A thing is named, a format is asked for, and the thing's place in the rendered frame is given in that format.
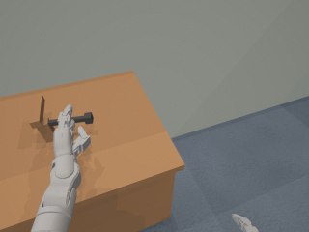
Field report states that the robot left hand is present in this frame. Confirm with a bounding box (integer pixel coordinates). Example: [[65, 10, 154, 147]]
[[53, 104, 91, 159]]

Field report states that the robot right hand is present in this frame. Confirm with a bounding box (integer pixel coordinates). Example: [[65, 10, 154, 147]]
[[232, 214, 259, 232]]

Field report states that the tap lever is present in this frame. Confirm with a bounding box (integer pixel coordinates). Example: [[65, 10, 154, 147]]
[[47, 112, 94, 126]]

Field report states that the left robot forearm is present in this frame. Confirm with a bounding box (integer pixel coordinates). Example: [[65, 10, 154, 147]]
[[31, 154, 82, 232]]

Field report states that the counter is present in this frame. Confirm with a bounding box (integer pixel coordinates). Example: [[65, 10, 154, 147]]
[[0, 71, 185, 232]]

